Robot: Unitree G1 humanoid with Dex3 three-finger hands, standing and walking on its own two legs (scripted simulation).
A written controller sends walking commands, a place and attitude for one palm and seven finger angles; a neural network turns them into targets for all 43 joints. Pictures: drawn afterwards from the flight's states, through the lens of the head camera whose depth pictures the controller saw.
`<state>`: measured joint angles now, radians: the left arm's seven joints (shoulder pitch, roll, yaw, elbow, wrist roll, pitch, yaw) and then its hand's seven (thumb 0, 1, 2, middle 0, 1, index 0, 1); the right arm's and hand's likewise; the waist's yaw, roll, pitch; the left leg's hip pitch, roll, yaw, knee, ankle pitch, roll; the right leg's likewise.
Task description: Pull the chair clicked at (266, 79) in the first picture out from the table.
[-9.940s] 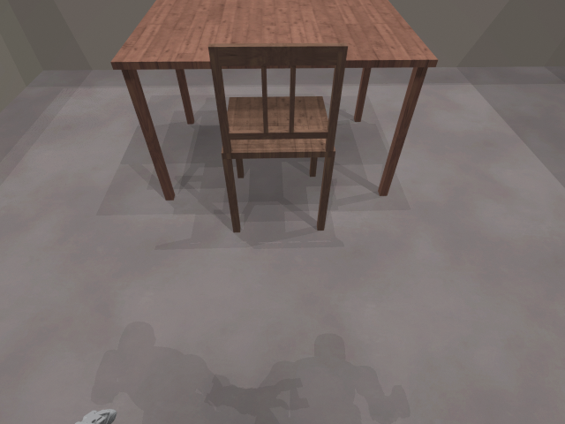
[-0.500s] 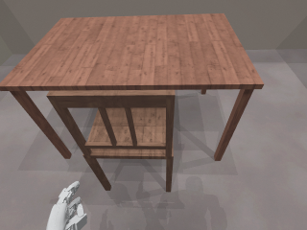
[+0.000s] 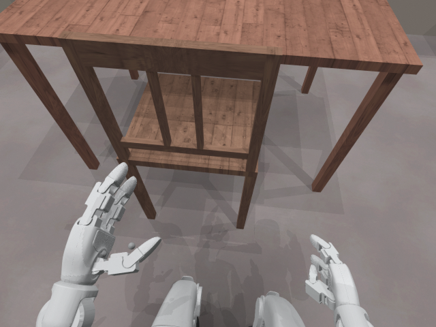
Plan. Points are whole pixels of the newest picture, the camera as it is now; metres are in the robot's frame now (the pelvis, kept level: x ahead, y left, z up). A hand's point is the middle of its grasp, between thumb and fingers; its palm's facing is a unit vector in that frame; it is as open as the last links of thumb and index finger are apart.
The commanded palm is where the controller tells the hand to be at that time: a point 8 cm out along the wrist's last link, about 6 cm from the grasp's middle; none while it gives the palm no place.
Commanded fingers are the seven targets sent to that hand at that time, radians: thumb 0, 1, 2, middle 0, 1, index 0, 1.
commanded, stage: raise the hand toward the chair's back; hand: left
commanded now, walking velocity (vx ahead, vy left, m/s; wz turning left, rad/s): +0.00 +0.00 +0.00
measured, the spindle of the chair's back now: (160, 111) +0.57 +0.20 +0.01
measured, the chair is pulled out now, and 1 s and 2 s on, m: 0.00 0.00 0.00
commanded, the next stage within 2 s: aim the fingers beside a spindle in 1.42 s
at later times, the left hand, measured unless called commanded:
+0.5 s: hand (117, 230) +0.25 +0.19 +0.06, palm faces -0.04 -1.00 -0.03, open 15.6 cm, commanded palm +0.23 +0.26 +0.07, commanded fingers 0.00 -0.50 0.30 -0.06 -0.08 -0.06 -0.08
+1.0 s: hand (100, 201) +0.29 +0.22 +0.08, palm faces +0.02 -1.00 -0.08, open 16.9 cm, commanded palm +0.26 +0.27 +0.08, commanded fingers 0.00 -0.50 0.30 -0.06 -0.08 -0.06 -0.08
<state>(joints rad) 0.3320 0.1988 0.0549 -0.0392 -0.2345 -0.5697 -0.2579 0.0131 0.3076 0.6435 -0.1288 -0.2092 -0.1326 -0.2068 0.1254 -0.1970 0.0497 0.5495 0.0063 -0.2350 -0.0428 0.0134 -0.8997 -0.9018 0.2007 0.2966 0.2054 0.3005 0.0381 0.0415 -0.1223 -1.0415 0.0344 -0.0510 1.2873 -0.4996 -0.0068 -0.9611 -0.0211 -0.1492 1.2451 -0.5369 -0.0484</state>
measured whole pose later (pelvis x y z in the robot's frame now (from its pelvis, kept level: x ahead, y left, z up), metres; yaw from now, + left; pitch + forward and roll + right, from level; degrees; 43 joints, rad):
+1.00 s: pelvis +0.04 +0.02 +0.03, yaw -1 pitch +15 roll -3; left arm 0.27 0.27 0.24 0.09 -0.28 -0.39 -0.27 -0.01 -0.50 0.30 -0.06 -0.08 -0.06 -0.08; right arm 0.24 -0.24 0.02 0.56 0.02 -0.19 -0.05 0.01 -0.90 -0.90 0.20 0.30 0.21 0.30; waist -0.02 0.04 -0.13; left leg -0.90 0.03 -0.01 1.13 -0.49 0.02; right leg -0.82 -0.02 -0.11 1.07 -0.51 -0.01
